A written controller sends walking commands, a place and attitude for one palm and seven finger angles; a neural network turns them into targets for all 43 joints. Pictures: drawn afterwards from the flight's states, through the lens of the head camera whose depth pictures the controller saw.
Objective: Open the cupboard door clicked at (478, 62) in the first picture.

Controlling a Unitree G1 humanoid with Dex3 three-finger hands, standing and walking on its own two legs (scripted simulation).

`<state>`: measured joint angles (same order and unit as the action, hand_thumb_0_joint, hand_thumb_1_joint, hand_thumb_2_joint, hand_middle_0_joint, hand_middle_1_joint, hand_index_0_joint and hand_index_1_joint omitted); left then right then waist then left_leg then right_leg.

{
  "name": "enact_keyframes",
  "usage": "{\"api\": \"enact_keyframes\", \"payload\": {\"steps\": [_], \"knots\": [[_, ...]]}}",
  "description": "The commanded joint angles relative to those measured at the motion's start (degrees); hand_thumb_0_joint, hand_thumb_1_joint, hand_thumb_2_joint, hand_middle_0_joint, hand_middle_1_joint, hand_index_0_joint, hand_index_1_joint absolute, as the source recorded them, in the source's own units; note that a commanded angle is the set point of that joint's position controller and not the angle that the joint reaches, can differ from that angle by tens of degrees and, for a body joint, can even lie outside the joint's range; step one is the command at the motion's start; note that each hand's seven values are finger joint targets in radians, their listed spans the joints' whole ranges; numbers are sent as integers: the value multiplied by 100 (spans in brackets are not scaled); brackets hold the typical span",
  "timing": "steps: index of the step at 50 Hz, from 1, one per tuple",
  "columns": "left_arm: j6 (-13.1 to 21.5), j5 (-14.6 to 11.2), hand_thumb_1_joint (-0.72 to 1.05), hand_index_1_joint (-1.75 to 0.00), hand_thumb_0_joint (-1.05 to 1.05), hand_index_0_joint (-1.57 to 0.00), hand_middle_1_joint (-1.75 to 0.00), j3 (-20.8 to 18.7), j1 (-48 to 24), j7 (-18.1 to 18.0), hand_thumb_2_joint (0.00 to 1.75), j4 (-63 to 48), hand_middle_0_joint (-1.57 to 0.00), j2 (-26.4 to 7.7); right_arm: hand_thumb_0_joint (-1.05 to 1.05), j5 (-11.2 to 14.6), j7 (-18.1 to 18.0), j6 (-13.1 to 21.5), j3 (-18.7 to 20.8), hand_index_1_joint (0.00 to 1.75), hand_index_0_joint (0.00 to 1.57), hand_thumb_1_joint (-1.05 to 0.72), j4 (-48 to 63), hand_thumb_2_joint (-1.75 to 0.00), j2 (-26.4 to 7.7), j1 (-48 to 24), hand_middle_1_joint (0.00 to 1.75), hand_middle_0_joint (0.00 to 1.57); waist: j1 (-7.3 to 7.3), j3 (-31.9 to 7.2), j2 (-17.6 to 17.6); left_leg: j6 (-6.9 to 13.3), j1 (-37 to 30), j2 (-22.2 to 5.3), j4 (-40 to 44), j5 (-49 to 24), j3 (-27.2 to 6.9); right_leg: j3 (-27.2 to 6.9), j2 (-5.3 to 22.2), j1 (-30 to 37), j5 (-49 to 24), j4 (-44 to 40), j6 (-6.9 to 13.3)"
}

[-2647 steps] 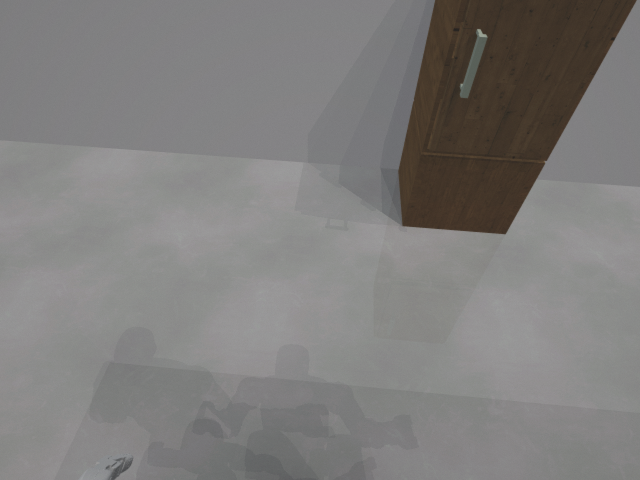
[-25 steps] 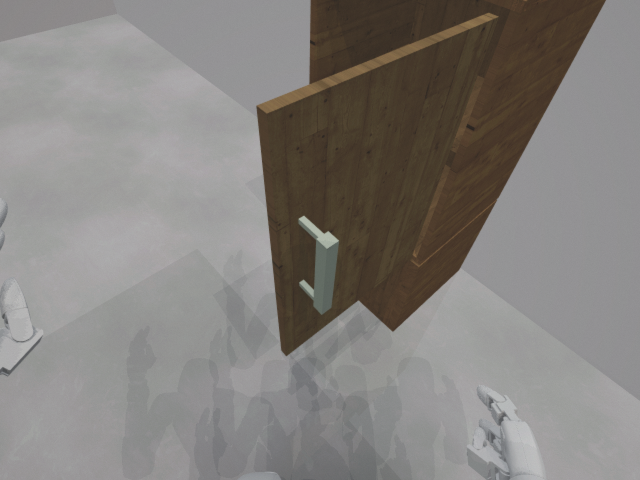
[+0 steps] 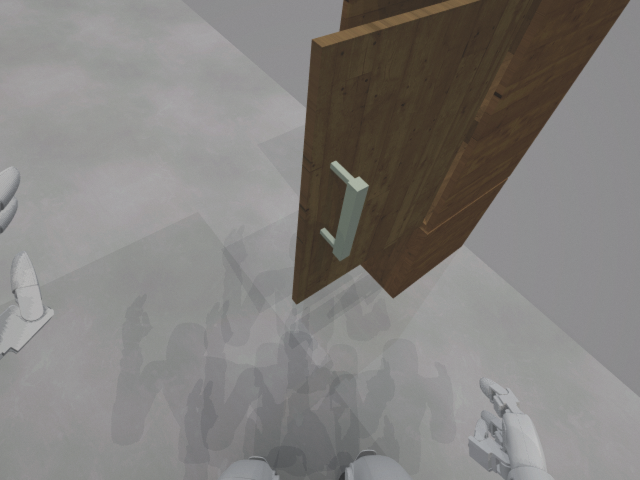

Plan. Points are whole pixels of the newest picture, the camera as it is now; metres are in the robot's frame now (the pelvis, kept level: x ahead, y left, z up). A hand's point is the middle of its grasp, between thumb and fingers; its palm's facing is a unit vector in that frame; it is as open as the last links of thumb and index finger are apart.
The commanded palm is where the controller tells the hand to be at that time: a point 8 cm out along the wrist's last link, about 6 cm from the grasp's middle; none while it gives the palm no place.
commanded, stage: stop stepping back and stand still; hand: left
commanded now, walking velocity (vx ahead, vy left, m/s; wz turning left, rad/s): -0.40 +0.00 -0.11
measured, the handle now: (339, 214) +0.49 +0.00 +0.00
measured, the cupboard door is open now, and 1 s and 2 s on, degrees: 88 88 88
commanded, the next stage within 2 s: let the arm hang, fingers relaxed in 0.98 s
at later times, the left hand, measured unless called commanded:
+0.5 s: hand (18, 446) +0.13 +0.21 +0.18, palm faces +0.32 -0.83 -0.45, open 7.4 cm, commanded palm +0.08 +0.26 +0.19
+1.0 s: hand out of the picture +0.11 +0.20 +0.17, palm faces +0.35 -0.80 -0.48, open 7.4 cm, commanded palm +0.05 +0.24 +0.19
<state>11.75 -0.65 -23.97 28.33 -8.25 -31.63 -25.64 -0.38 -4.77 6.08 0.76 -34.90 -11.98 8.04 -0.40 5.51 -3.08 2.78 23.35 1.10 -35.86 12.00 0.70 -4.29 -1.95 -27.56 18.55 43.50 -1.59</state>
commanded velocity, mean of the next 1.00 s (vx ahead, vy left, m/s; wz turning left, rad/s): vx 0.09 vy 0.02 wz -0.01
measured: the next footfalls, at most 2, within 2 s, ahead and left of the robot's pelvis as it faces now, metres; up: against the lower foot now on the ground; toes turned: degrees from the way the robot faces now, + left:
right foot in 0.32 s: -0.11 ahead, -0.11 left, +0.00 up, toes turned -10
left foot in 0.50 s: +0.00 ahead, +0.09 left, +0.00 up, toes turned -2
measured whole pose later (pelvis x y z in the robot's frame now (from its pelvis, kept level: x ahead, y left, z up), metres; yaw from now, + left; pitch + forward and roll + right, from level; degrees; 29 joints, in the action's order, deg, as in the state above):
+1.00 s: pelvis -0.12 -0.04 +0.01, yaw -6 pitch +0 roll +1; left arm 12.0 -1.6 -22.4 29.0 -9.0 -22.4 -21.5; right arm 0.1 -5.1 8.5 0.2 -39.1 -13.3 14.0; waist 0.3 0.7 1.5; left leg -1.1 13.1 -2.4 -27.3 14.7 2.4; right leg 5.4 -2.8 -12.2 16.9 28.4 4.5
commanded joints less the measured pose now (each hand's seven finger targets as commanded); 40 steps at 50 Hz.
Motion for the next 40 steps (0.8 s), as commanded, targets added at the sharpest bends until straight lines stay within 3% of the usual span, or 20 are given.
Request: {"api": "enact_keyframes", "payload": {"steps": [1, 4, 9, 12, 13, 14, 15, 17, 18, 19, 21, 23, 24, 26, 27, 29, 33, 35, 37, 40], "knots": [[568, -165, 90, -30, 0, -20, -30, -1251, 234, -174, 90, -1891, -20, -1231, 0, -78, 60, 573, 386, 30, 20, -90, 790, -90, -673, -75, 30, 20, 131, -1781, 1338, 720, -751, -2179, 1785, -1734, -1680, -97, -175, 409, 1265, 2550, 97], [415, -214, 90, -30, 0, -20, -30, -914, 292, -175, 90, -2088, -20, -897, 0, -20, 125, 693, 371, 30, 20, -90, 633, -90, -679, -95, 30, 20, 123, -1934, 1467, 458, -1952, -1821, 1488, -3307, -878, 312, -91, 71, 1015, 1842, -18], [34, -272, 90, -30, 0, -20, -30, -686, 479, -194, 90, -1352, -20, -675, 0, -52, 80, 641, 229, 30, 20, -90, 697, -90, -698, -34, 30, 20, -50, -1287, 1720, 117, -1057, -1409, 2961, 1739, -918, 911, -239, 1138, 1433, 55, 88], [-40, -286, 90, -30, 0, -20, -30, -737, 479, -237, 90, -1044, -20, -788, 0, -79, 25, 472, 176, 30, 20, -90, 760, -90, -680, -118, 30, 20, 6, -1100, 1688, -406, -570, -930, 2971, 2234, -320, 1348, -434, 2177, 1374, -1875, 321], [-51, -269, 90, -30, 0, -20, -30, -888, 678, -221, 90, -940, -20, -1006, 0, -76, 25, 394, 172, 30, 20, -90, 782, -90, -648, -85, 30, 20, -15, -1145, 1358, -540, -697, -549, 2321, 1802, 90, 1135, -217, 2095, 1091, -2554, 471], [-22, -308, 90, -30, 0, -20, -30, -787, 669, -174, 90, -1076, -20, -987, 0, -50, 57, 316, 105, 30, 20, -90, 793, -90, -509, -46, 30, 20, -40, -1286, 645, -507, -1030, -271, 1066, 1004, 403, 518, 469, 1680, 550, -3103, 703], [32, -320, 90, -30, 0, -20, -30, -971, 607, -156, 90, -1244, -20, -1308, 0, -68, 60, 236, 83, 30, 20, -90, 732, -90, -500, -73, 30, 20, 2, -1219, -375, -439, -1137, -175, -496, 405, 199, -703, 1467, 737, 470, -3555, 1043], [192, -300, 90, -30, 0, -20, -30, -1348, 174, -230, 90, -1747, -20, -1799, 0, -87, 79, 269, -23, 30, 20, -90, 752, -90, -550, -158, 30, 20, 88, -1165, -623, -433, 567, -304, -1825, 569, 11, -1254, 2339, 1352, -1267, -3319, 1463], [222, -264, 90, -30, 0, -20, -30, -1170, -134, -215, 90, -1474, -20, -1529, 0, -34, 115, 365, -21, 30, 20, -90, 642, -90, -534, -52, 30, 20, 63, -1515, -790, -453, 634, -306, -1740, 699, -101, -1077, 2245, 1746, -1094, -3028, 1434], [125, -279, 90, -30, 0, -20, -30, -872, 187, -179, 90, -1010, -20, -1024, 0, 76, 55, 351, 106, 30, 20, -90, 595, -90, -579, 92, 30, 20, -32, -1226, -652, -381, 616, -368, -1285, 395, -68, -402, 1679, 2124, -1891, -2594, 1109], [91, -205, 90, -30, 0, -20, -30, -820, 178, -205, 90, -945, -20, -997, 0, 57, -1, 367, 48, 30, 20, -90, 662, -90, -585, -131, 30, 20, -30, -1011, -244, -249, -141, -317, -213, 82, 357, -114, 1517, 1761, -2563, -2171, 902], [130, -189, 90, -30, 0, -20, -30, -723, -104, -203, 90, -811, -20, -988, 0, 51, -104, 435, 80, 30, 20, -90, 520, -90, -681, -16, 30, 20, -107, -879, 403, -134, -1130, -201, 692, -160, 476, 288, 1263, 1268, -1893, -1669, 620], [167, -188, 90, -30, 0, -20, -30, -690, -124, -196, 90, -681, -20, -940, 0, 42, -154, 471, 98, 30, 20, -90, 511, -90, -744, 86, 30, 20, -122, -879, 842, 12, -1528, -383, 986, -216, 131, 377, 984, 978, -1509, -1157, 432], [254, -182, 90, -30, 0, -20, -30, -685, -310, -213, 90, -605, -20, -931, 0, 64, -156, 489, 140, 30, 20, -90, 562, -90, -888, 202, 30, 20, -97, -925, 1851, 629, -1911, -1580, 1530, -342, -1766, 698, 224, 152, 651, -49, 73], [259, -163, 90, -30, 0, -20, -30, -763, -291, -234, 90, -461, -20, -952, 0, 65, -145, 520, 147, 30, 20, -90, 575, -90, -847, 263, 30, 20, -69, -753, 1516, 863, -1823, -1861, 1756, -583, -2201, 633, 79, -22, 1224, 234, 76], [317, -125, 90, -30, 0, -20, -30, -876, -312, -184, 90, -640, -20, -1157, 0, -88, -127, 589, 90, 30, 20, -90, 438, -90, -752, 187, 30, 20, -68, -725, 1277, 828, -1071, -1822, 1949, -638, -2023, 553, 291, 524, 1334, 330, 122], [275, -123, 90, -30, 0, -20, -30, -830, 424, -138, 90, -777, -20, -971, 0, 51, -12, 543, 141, 30, 20, -90, 675, -90, -769, -38, 30, 20, 95, -696, 1036, 94, 648, -805, 1471, 1732, -177, 631, 352, 2459, 320, -1599, 304], [257, -130, 90, -30, 0, -20, -30, -882, 506, -125, 90, -839, -20, -1093, 0, 45, 50, 440, 165, 30, 20, -90, 736, -90, -633, -102, 30, 20, 112, -347, -768, -289, 696, -6, -1528, 1403, 176, -2364, 2064, 890, 2378, -3684, 1076], [332, -164, 90, -30, 0, -20, -30, -853, 349, -101, 90, -599, -20, -948, 0, 1, 62, 449, 196, 30, 20, -90, 495, -90, -673, 152, 30, 20, -96, -139, -436, -375, 605, -192, -2627, 806, -177, -1777, 1966, 378, 1368, -3662, 949], [487, -109, 90, -30, 0, -20, -30, -953, 166, -147, 90, -50, -20, -961, 0, 35, -13, 468, 81, 30, 20, -90, 432, -90, -514, 185, 30, 20, -100, -604, -152, -373, 471, -371, -1471, 510, 34, -500, 1507, 1496, -1270, -2779, 879]]}}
